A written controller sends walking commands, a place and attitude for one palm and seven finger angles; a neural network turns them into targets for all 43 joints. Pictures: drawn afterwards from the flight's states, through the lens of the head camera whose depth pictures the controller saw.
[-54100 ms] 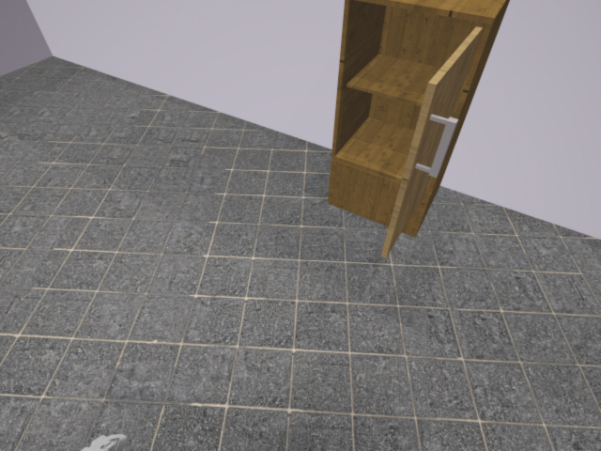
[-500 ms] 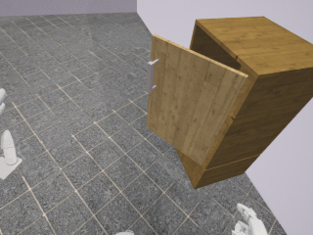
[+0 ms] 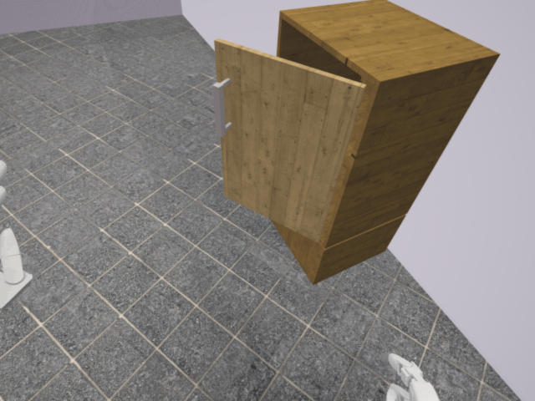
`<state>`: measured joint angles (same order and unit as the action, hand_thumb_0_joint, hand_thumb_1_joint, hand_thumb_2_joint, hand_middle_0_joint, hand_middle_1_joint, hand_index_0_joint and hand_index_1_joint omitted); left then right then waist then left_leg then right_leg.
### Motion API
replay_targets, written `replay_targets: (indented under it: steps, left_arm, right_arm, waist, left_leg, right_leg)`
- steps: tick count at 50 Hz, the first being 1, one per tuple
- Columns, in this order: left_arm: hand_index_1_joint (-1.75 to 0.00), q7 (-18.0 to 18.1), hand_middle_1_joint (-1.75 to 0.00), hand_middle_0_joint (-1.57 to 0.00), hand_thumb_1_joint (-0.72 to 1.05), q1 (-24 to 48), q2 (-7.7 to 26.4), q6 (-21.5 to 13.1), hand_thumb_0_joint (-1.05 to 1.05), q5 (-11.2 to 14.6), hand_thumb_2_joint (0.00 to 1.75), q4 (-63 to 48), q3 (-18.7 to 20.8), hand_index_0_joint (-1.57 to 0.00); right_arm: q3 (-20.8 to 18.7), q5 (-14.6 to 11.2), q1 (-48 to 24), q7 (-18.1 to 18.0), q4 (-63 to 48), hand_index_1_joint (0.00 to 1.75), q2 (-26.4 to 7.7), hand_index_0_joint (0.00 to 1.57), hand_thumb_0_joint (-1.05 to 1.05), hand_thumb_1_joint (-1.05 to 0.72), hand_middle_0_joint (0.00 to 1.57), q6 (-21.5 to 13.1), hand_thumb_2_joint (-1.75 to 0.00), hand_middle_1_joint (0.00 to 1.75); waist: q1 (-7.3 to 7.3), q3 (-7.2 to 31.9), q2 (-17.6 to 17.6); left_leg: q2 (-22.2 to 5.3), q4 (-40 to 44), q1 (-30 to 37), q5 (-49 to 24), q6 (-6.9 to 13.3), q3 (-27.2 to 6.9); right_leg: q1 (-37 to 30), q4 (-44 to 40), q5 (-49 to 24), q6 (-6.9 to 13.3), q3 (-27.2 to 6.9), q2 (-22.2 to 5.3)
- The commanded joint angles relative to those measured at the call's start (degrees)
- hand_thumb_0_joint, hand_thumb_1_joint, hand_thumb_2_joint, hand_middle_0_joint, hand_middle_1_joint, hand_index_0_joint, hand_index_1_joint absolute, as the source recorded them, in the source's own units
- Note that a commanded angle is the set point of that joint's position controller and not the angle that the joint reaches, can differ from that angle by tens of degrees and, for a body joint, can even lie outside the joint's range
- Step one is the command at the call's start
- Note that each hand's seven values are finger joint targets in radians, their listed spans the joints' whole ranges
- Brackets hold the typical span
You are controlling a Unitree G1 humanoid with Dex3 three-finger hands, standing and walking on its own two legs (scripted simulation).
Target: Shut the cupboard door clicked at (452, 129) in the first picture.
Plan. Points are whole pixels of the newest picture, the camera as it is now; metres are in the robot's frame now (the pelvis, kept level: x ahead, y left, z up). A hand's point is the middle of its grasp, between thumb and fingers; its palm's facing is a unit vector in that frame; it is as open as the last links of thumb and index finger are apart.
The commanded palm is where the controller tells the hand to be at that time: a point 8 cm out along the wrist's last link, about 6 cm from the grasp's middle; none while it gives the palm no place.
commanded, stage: stop stepping back and stand still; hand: left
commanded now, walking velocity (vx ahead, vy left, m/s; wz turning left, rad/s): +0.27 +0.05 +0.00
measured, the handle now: (223, 108) +0.87 +0.14 -0.04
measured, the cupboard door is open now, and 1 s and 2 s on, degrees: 32 32 32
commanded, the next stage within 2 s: let the arm hang, fingers relaxed in 0.40 s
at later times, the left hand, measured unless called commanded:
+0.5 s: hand (19, 264) +0.22 +0.26 +0.19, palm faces +0.31 -0.77 -0.55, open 7.4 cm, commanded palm none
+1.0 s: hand out of the picture -0.06 +0.19 -0.17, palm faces +0.06 -0.99 -0.15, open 7.2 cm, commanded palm none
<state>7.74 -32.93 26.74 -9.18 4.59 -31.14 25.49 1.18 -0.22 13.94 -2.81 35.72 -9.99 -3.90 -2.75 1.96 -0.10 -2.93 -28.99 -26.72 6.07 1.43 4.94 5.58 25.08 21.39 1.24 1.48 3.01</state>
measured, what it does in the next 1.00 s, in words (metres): stands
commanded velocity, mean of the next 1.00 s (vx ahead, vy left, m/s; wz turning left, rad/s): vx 0.02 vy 0.01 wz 0.00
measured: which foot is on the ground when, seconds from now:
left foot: down 0.00-1.00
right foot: down 0.00-1.00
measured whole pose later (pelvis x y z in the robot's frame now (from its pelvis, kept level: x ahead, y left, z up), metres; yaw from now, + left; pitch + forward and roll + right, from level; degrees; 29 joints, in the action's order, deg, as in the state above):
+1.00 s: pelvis +0.01 +0.02 +0.01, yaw +1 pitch -2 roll -1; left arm 0.6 -24.0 10.2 2.2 -0.8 60.4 0.4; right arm -0.3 1.0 16.5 -1.8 58.9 -11.6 1.9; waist 0.5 -2.9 1.5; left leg 0.4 -27.1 -18.4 7.2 3.0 2.6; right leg 4.3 24.7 18.7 0.6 3.6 0.9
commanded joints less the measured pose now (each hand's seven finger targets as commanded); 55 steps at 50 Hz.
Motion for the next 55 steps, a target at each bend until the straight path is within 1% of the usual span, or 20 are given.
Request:
replay_targets:
  steps: [1,4,8,10,12,13,15,18,20,24,25,26,27,29,33,35,39,43,50,55]
  left_arm:
    - [-0.3,2.2,-0.3,-0.2,0.9,-1.9,9.5,-1.8,0.0,0.3,0.9,-9.5,7.8,-0.2]
    - [-0.3,2.9,-0.3,-0.2,0.9,8.0,8.4,-2.4,0.0,-1.6,0.9,-4.8,4.8,-0.2]
    - [-0.3,2.7,-0.3,-0.2,0.9,19.3,7.0,-3.4,0.0,-3.3,0.9,1.4,0.5,-0.2]
    - [-0.3,2.2,-0.3,-0.2,0.9,20.8,7.9,-4.3,0.0,-3.1,0.9,-0.9,1.0,-0.2]
    - [-0.3,2.2,-0.3,-0.2,0.9,19.1,8.3,-6.0,0.0,-2.7,0.9,-6.4,2.4,-0.2]
    - [-0.3,2.2,-0.3,-0.2,0.9,17.7,9.5,-6.7,0.0,-2.5,0.9,-8.8,3.8,-0.2]
    - [-0.3,2.4,-0.3,-0.2,0.9,11.2,12.3,-7.4,0.0,-2.1,0.9,-13.2,8.1,-0.2]
    - [-0.3,2.1,-0.3,-0.2,0.9,-2.8,10.5,-7.3,0.0,-1.2,0.9,-15.8,10.2,-0.2]
    - [-0.3,2.2,-0.3,-0.2,0.9,-9.2,10.8,-7.0,0.0,-0.4,0.9,-14.0,12.3,-0.2]
    - [-0.3,2.7,-0.3,-0.2,0.9,-6.9,7.9,-5.1,0.0,0.5,0.9,-5.8,10.2,-0.2]
    - [-0.3,-5.5,-0.3,-0.2,0.9,4.4,-5.8,1.4,0.0,-4.6,0.9,31.4,-21.1,-0.2]
    - [-0.3,-6.6,-0.3,-0.2,0.9,4.9,-4.6,7.9,0.0,-5.5,0.9,34.2,-19.3,-0.2]
    - [-0.3,-6.9,-0.3,-0.2,0.9,4.1,-5.8,9.8,0.0,-5.5,0.9,33.5,-19.6,-0.2]
    - [-0.3,-7.1,-0.3,-0.2,0.9,7.1,-6.4,9.5,0.0,-6.2,0.9,39.0,-20.7,-0.2]
    - [-0.3,-7.0,-0.3,-0.2,0.9,11.9,-4.7,9.0,0.0,-6.5,0.9,53.0,-20.6,-0.2]
    - [-0.3,-6.6,-0.3,-0.2,0.9,13.0,-5.4,9.4,0.0,-6.2,0.9,60.4,-21.6,-0.2]
    - [-0.3,-6.1,-0.3,-0.2,0.9,12.7,-7.2,9.9,0.0,-5.4,0.9,72.3,-23.0,-0.2]
    - [-0.3,-6.2,-0.3,-0.2,0.9,8.0,-9.2,10.1,0.0,-5.4,0.9,82.1,-22.8,-0.2]
    - [-0.3,-6.5,-0.3,-0.2,0.9,6.2,-11.2,9.3,0.0,-5.4,0.9,91.6,-24.0,-0.2]
    - [-0.3,-6.0,-0.3,-0.2,0.9,5.0,-12.7,9.3,0.0,-5.5,0.9,94.9,-24.5,-0.2]
  right_arm:
    - [-3.1,0.2,-7.0,-1.2,-8.7,0.3,-7.9,0.2,0.0,-0.9,0.2,-0.6,-0.9,0.3]
    - [-2.9,0.0,-6.5,-1.6,-6.9,0.3,-8.8,0.2,0.0,-0.9,0.2,-1.0,-0.9,0.3]
    - [-3.4,-0.3,-5.3,-2.7,-5.3,0.3,-10.1,0.2,0.0,-0.9,0.2,-2.5,-0.9,0.3]
    - [-4.0,-0.6,-5.5,-3.1,-5.8,0.3,-11.0,0.2,0.0,-0.9,0.2,-3.4,-0.9,0.3]
    - [-3.2,0.0,-5.0,-2.4,-6.7,0.3,-9.9,0.2,0.0,-0.9,0.2,-4.5,-0.9,0.3]
    - [-3.3,0.5,-5.0,-2.2,-7.0,0.3,-9.4,0.2,0.0,-0.9,0.2,-5.3,-0.9,0.3]
    - [-3.8,0.9,-5.5,-1.4,-7.3,0.3,-8.8,0.2,0.0,-0.9,0.2,-6.2,-0.9,0.3]
    - [-3.1,0.4,-6.4,-0.5,-8.7,0.3,-7.8,0.2,0.0,-0.9,0.2,-5.7,-0.9,0.3]
    - [-3.1,0.6,-5.3,-0.2,-9.2,0.3,-8.0,0.2,0.0,-0.9,0.2,-5.0,-0.9,0.3]
    - [-3.1,0.1,-3.8,-1.1,-7.6,0.3,-8.0,0.2,0.0,-0.9,0.2,-2.7,-0.9,0.3]
    - [-4.5,-1.3,-9.6,3.6,1.3,0.3,-13.5,0.2,0.0,-0.9,0.2,-9.1,-0.9,0.3]
    - [-5.9,-0.2,-5.6,3.5,2.8,0.3,-15.6,0.2,0.0,-0.9,0.2,-5.5,-0.9,0.3]
    - [-5.6,0.0,-3.9,3.0,2.1,0.3,-14.7,0.2,0.0,-0.9,0.2,-4.1,-0.9,0.3]
    - [-4.6,0.7,-2.9,2.6,4.3,0.3,-14.7,0.2,0.0,-0.9,0.2,-2.2,-0.9,0.3]
    - [-3.3,1.5,-5.1,2.2,5.3,0.3,-12.5,0.2,0.0,-0.9,0.2,1.0,-0.9,0.3]
    - [-2.8,2.0,-4.6,2.5,6.9,0.3,-10.6,0.2,0.0,-0.9,0.2,2.9,-0.9,0.3]
    - [-2.1,1.9,-3.2,2.2,12.1,0.3,-9.1,0.2,0.0,-0.9,0.2,4.1,-0.9,0.3]
    - [-2.1,1.8,-1.9,1.3,15.6,0.3,-7.8,0.2,0.0,-0.9,0.2,4.4,-0.9,0.3]
    - [-2.8,1.0,3.0,0.6,21.1,0.3,-8.2,0.2,0.0,-0.9,0.2,4.2,-0.9,0.3]
    - [-2.9,0.9,5.2,0.6,24.6,0.3,-7.0,0.2,0.0,-0.9,0.2,4.7,-0.9,0.3]
  waist:
    - [1.56,1.0,4.9]
    - [1.4,-9.0,7.0]
    - [0.51,-13.4,0.7]
    - [0.57,-11.4,-7.7]
    - [1.09,-5.8,-17.0]
    - [1.3,-3.7,-13.9]
    - [3.43,2.4,-5.7]
    - [3.18,8.7,-10.0]
    - [2.7,11.2,-10.7]
    - [1.29,6.9,-0.7]
    - [0.16,2.6,-0.1]
    - [0.23,5.7,-0.1]
    - [0.57,4.9,0.0]
    - [1.76,4.8,5.9]
    - [2.27,0.9,19.9]
    - [1.91,-2.4,16.9]
    - [1.65,-5.2,-7.0]
    - [3.24,-4.6,-17.6]
    - [2.51,-3.5,-1.7]
    - [2.09,-6.8,3.3]
  left_leg:
    - [-0.6,-9.9,9.2,11.9,-1.8,-3.1]
    - [-1.0,-14.6,0.9,11.0,-1.3,-3.7]
    - [-0.5,-5.3,10.9,8.6,0.3,-3.8]
    - [-2.8,2.1,15.5,8.8,2.1,-11.0]
    - [-10.1,15.2,14.0,15.0,4.8,-27.6]
    - [-12.1,17.7,13.5,17.2,5.7,-30.2]
    - [-11.0,17.8,11.9,21.4,5.1,-25.5]
    - [-4.6,12.6,10.3,18.1,0.4,-10.9]
    - [-2.3,7.8,9.4,12.0,-1.3,-7.5]
    - [-2.8,2.4,13.0,1.6,-0.8,-6.7]
    - [-5.0,-7.2,12.4,-15.9,-0.5,-6.6]
    - [-4.5,-7.6,16.4,-21.6,-0.7,-6.3]
    - [-4.8,-7.9,17.3,-23.5,-0.1,-6.2]
    - [-6.0,-6.4,14.5,-22.3,1.8,-8.5]
    - [-1.6,-7.1,11.8,-9.5,1.5,-7.9]
    - [0.1,-6.5,12.0,-3.1,0.6,-6.7]
    - [-2.1,2.2,14.1,-2.1,1.3,-10.3]
    - [-2.8,9.2,10.3,8.5,1.7,-12.6]
    - [-3.6,11.3,16.0,9.8,1.7,-12.7]
    - [-3.4,11.8,17.0,10.5,1.4,-11.2]
  right_leg:
    - [15.6,-13.3,14.3,7.2,-14.0,-14.1]
    - [16.8,-15.1,13.1,8.7,-17.1,-17.1]
    - [20.9,-5.3,1.9,4.8,-7.8,-11.7]
    - [21.1,3.5,-6.0,0.9,-3.5,-6.0]
    - [16.8,16.1,1.0,-0.8,-0.8,-0.9]
    - [15.5,19.1,4.3,-0.7,-2.5,-1.6]
    - [9.1,13.8,5.5,-0.5,-2.3,-2.2]
    - [-0.1,-0.6,-1.1,0.2,0.0,-2.4]
    - [-2.3,-2.5,-4.8,1.5,-2.4,-4.6]
    - [5.6,-4.3,-12.7,1.5,-7.0,-6.7]
    - [12.9,3.9,-28.3,1.1,-1.2,-10.0]
    - [13.1,5.7,-31.2,0.6,-3.9,-10.0]
    - [13.9,6.9,-28.0,0.0,-2.8,-8.9]
    - [12.3,8.0,-20.0,-0.1,-1.9,-7.4]
    - [10.6,1.8,-29.0,2.3,-6.3,-11.1]
    - [12.5,-0.3,-25.2,3.6,-7.1,-12.5]
    - [12.2,-2.4,-3.9,2.4,-5.9,-8.8]
    - [4.9,-3.4,-3.7,2.2,-3.9,-7.1]
    - [5.5,-7.1,-4.0,2.2,-3.9,-7.1]
    - [9.3,-8.5,-1.0,2.0,-4.3,-7.5]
